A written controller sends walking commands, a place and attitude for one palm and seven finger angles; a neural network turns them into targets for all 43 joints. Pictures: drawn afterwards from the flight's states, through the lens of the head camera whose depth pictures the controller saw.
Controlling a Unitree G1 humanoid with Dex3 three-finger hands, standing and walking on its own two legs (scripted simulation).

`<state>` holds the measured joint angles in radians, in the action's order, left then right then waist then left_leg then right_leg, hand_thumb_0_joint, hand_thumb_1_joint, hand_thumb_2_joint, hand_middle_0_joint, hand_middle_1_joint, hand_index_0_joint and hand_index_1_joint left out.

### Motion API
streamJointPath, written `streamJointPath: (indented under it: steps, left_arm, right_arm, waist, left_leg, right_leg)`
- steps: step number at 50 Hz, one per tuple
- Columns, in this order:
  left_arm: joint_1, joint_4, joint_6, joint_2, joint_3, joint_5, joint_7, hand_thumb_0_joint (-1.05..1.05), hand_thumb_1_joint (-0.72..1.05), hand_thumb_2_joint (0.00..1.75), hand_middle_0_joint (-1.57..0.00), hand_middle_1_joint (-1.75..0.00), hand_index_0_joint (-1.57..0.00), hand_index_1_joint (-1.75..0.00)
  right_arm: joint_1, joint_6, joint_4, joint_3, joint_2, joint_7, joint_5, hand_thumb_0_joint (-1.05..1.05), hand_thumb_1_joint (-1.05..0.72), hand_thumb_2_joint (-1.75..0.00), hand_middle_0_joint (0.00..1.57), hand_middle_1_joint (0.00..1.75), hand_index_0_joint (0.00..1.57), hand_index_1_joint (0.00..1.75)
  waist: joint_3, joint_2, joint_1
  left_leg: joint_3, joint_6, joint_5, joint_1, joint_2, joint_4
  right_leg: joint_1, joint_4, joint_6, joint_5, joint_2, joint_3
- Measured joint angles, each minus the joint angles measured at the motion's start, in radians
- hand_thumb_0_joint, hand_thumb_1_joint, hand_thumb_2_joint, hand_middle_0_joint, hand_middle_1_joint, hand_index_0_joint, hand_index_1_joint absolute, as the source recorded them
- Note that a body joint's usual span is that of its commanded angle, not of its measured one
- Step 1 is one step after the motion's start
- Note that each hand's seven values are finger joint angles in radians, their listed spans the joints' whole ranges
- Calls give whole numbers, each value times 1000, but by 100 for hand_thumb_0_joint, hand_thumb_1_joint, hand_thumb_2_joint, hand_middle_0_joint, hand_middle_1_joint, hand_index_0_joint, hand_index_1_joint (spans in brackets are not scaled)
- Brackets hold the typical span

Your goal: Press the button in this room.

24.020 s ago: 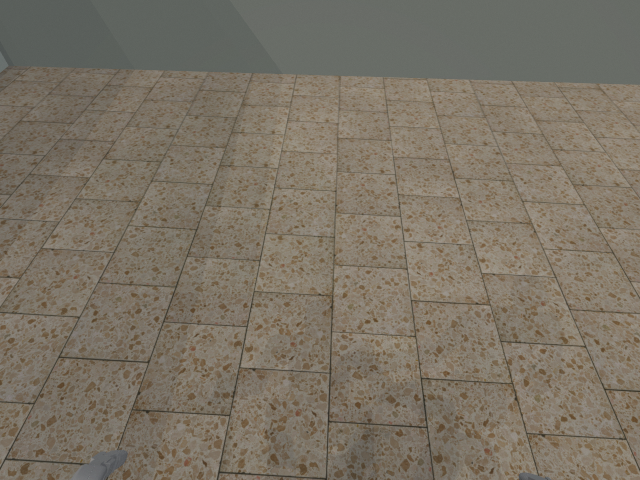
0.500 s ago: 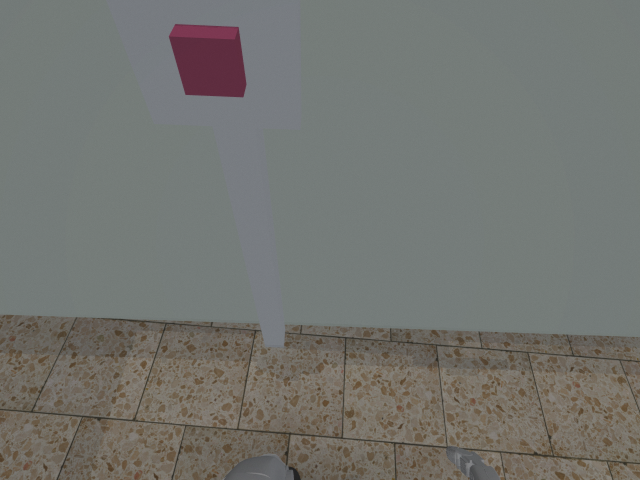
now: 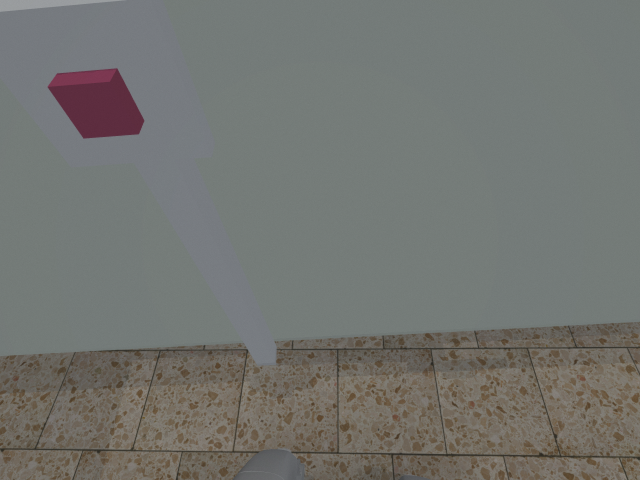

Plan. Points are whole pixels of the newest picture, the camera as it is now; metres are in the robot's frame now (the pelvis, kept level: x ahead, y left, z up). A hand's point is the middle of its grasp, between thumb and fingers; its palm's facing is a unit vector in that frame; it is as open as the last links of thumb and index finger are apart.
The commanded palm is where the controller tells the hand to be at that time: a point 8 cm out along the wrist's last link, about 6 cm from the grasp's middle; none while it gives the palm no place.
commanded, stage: come to a stop and stand still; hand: left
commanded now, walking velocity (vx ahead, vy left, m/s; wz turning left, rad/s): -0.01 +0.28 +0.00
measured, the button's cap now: (100, 103) +0.46 +0.27 +0.23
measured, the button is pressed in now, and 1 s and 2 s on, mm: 0 0 0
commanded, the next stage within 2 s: look again from close up in 1.22 s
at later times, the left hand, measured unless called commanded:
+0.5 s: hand out of the picture -0.07 +0.27 -0.17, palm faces +0.08 -0.98 -0.20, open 7.4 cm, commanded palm none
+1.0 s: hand out of the picture +0.08 +0.21 -0.15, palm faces -0.03 -0.98 -0.19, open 7.4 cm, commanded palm none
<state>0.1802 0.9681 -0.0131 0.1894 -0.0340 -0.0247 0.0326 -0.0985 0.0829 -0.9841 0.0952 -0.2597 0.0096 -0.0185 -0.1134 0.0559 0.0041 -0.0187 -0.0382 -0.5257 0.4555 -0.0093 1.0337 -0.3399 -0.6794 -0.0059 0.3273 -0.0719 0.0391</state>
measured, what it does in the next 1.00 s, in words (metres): steps on the spot: left foot, then right foot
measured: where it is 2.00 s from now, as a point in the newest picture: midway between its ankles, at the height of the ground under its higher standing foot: outside the picture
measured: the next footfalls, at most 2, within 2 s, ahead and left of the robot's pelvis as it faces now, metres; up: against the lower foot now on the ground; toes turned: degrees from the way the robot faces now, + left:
left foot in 0.40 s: -0.01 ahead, +0.18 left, +0.00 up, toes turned +5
right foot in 0.90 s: +0.02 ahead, -0.06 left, +0.00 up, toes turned -4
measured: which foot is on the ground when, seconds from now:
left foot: up 0.00-0.38, down 0.40-1.00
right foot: down 0.00-0.40, up 0.42-0.88, down 0.90-1.00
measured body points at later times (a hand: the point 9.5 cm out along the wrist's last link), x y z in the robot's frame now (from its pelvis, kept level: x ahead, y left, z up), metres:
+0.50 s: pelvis -0.05 +0.07 +0.02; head -0.05 +0.11 +0.47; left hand -0.07 +0.33 -0.16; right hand -0.02 -0.16 -0.12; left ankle -0.09 +0.18 -0.72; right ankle -0.01 -0.09 -0.68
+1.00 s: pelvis -0.02 +0.05 +0.01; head +0.01 +0.03 +0.46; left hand +0.08 +0.26 -0.14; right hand -0.11 -0.15 -0.15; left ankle -0.08 +0.18 -0.72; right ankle -0.02 -0.06 -0.72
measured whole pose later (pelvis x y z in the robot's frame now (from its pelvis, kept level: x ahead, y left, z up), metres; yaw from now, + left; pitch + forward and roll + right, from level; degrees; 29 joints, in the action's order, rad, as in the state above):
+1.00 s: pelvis -0.02 +0.05 +0.01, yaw +1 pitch +0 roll -1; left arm 0.10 1.07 0.02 0.13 -0.01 0.00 0.03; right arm -0.39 0.01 -1.18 0.03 -0.12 0.04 -0.01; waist -0.06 0.04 -0.07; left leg 0.05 -0.04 -0.43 0.16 0.06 0.54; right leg -0.22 -0.50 0.02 0.28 -0.01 0.11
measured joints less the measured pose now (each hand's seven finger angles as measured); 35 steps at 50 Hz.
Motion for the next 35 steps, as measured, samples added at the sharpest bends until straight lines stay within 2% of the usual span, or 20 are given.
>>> streamJointPath:
  steps: [2,4,9,12,16,19,20,22,23,25,29,32,35]
  left_arm:
    - [15,5,-2,-19,7,3,4,1,91,90,-20,-29,-20,-30]
    - [27,7,0,-30,11,6,6,1,91,90,-20,-29,-20,-30]
    - [50,10,6,-31,10,5,11,1,90,90,-20,-30,-20,-30]
    - [68,16,3,-24,6,-2,9,1,90,90,-20,-30,-20,-30]
    - [94,28,-10,-6,-1,-14,0,1,90,90,-20,-30,-20,-30]
    - [115,47,-20,13,-6,-8,-6,1,90,90,-20,-30,-20,-30]
    - [118,58,-26,22,-7,-2,-7,1,90,90,-20,-30,-20,-30]
    - [121,88,-44,42,-16,7,-4,1,91,90,-20,-29,-20,-30]
    - [124,101,-51,49,-19,6,-4,1,91,90,-20,-29,-20,-30]
    - [123,120,-54,58,-26,3,-13,1,91,90,-20,-29,-20,-30]
    - [120,127,-36,62,-32,0,-33,1,91,90,-20,-29,-19,-30]
    - [109,125,-37,59,-34,-1,-36,1,91,90,-20,-29,-19,-30]
    - [83,123,-40,52,-32,3,-33,1,91,90,-19,-29,-19,-30]
  right_arm:
    - [-9,10,-2,1,-9,-6,-4,0,-91,-90,19,30,20,30]
    - [-22,15,-4,-1,-12,-15,-6,0,-91,-90,19,30,20,30]
    - [-59,25,-20,-10,-8,-27,-8,0,-91,-90,19,30,20,30]
    - [-73,20,-32,-17,-2,-30,-5,0,-91,-90,19,30,20,30]
    - [-84,0,-38,-29,14,-30,6,0,-91,-90,19,30,20,30]
    - [-97,-35,-33,-42,30,-26,12,0,-91,-90,19,30,20,30]
    - [-101,-51,-36,-43,39,-22,10,0,-91,-90,20,30,20,30]
    - [-118,-62,-42,-53,74,-15,3,0,-91,-90,19,30,20,30]
    - [-134,-64,-44,-60,90,-12,-2,0,-91,-90,20,30,20,30]
    - [-168,-69,-54,-72,116,-4,-6,0,-91,-90,20,30,20,30]
    - [-221,-86,-80,-86,151,12,-3,0,-90,-90,20,30,20,30]
    - [-248,-99,-93,-89,167,29,-2,0,-90,-90,20,30,21,30]
    - [-270,-108,-108,-87,176,41,-4,0,-90,-90,20,30,21,30]
  waist:
    - [6,1,1]
    - [11,-1,2]
    - [20,-20,16]
    - [25,-33,29]
    - [36,-59,47]
    - [54,-71,49]
    - [58,-77,44]
    - [66,-107,35]
    - [78,-113,27]
    - [100,-114,13]
    - [118,-119,5]
    - [108,-123,-4]
    - [87,-121,-20]
  left_leg:
    - [-13,-10,51,33,-29,145]
    - [-23,-21,114,46,-35,216]
    - [-47,-44,175,15,-10,195]
    - [-37,-47,151,-33,17,91]
    - [12,-28,77,-140,40,-174]
    - [49,-10,142,-252,41,-443]
    - [51,5,147,-271,40,-489]
    - [59,31,155,-277,36,-479]
    - [59,38,166,-287,40,-494]
    - [50,44,200,-311,47,-554]
    - [54,53,258,-350,45,-665]
    - [68,59,268,-358,39,-692]
    - [78,63,263,-358,37,-692]
  right_leg:
    - [9,39,-2,-27,-12,-6]
    - [14,78,-2,-56,-22,-6]
    - [19,141,-9,-107,-43,2]
    - [17,160,-18,-130,-53,3]
    - [6,175,-38,-158,-60,-6]
    - [-16,159,-57,-165,-48,-12]
    - [-32,125,-59,-130,-43,-17]
    - [-48,45,-50,11,-22,-43]
    - [-56,-3,-47,37,-3,-48]
    - [-76,-115,-42,31,30,-48]
    - [-112,-288,-47,-46,62,-44]
    - [-130,-360,-54,-48,71,-43]
    - [-128,-356,-57,-18,66,-31]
